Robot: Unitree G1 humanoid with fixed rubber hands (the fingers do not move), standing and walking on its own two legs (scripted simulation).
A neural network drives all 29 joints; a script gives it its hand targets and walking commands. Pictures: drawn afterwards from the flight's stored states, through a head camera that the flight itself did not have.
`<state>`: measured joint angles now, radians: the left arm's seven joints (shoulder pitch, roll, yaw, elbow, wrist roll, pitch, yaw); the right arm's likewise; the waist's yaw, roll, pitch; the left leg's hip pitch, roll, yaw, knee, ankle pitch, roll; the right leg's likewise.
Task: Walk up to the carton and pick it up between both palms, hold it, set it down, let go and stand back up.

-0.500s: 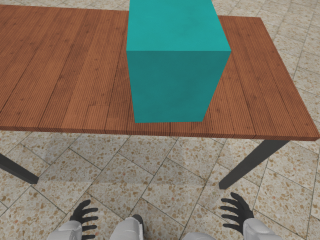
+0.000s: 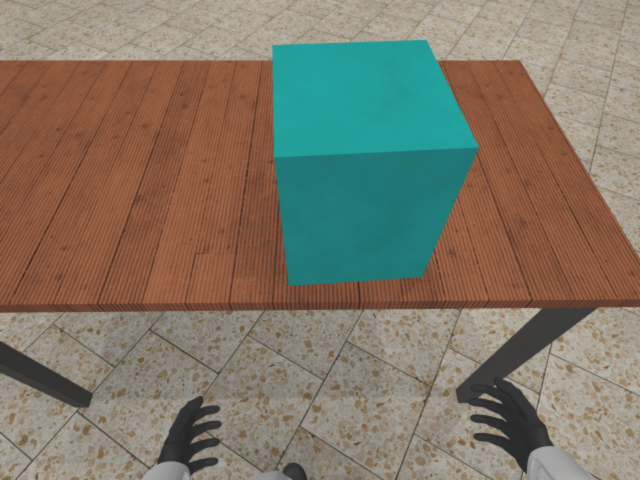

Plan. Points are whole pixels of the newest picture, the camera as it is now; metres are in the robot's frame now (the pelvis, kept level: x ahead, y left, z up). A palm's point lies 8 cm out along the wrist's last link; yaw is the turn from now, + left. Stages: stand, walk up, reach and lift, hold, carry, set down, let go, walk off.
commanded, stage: reach and lift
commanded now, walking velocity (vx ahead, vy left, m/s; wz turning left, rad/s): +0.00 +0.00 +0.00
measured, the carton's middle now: (353, 170) +0.48 -0.01 +0.09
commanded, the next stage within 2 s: none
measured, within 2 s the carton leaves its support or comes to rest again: neither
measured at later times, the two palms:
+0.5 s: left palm (185, 438) +0.16 +0.18 -0.01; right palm (555, 417) +0.18 -0.24 +0.00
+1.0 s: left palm (169, 377) +0.21 +0.20 +0.04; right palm (550, 350) +0.24 -0.23 +0.05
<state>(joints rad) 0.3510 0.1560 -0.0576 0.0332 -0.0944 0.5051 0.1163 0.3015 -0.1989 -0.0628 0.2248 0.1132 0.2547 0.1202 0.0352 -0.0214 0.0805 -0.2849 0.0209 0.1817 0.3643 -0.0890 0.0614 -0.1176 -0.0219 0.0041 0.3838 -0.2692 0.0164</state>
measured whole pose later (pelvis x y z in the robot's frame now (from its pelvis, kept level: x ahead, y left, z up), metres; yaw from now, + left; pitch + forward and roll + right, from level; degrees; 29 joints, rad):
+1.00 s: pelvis +0.03 -0.05 +0.00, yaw +2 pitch +1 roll +1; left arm 0.32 0.31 0.04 -0.13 -0.27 0.21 -0.01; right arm 0.36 -0.17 0.04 -0.17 0.24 0.16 -0.11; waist 0.07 -0.05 -0.01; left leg -0.22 0.05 0.13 0.26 -0.06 -0.01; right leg -0.05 0.02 -0.04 0.29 -0.27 -0.04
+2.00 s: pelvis +0.02 -0.05 +0.00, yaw +1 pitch +2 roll +1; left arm -0.40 0.32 0.24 0.03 -0.24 0.69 0.01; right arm -0.41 -0.34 0.08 0.12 0.45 0.45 -0.20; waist 0.00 -0.03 -0.03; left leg -0.28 0.06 0.14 0.30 -0.05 -0.01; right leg -0.12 0.03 -0.02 0.35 -0.27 -0.04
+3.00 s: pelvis +0.02 -0.03 +0.00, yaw +2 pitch +12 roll -1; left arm -1.21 0.46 -0.04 0.84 -0.33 0.62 0.10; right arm -1.23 -0.47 0.10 1.03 0.51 0.43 -0.04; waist 0.02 -0.02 -0.17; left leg -0.51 0.06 0.11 0.35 -0.05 0.02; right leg -0.31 0.03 -0.05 0.33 -0.24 -0.01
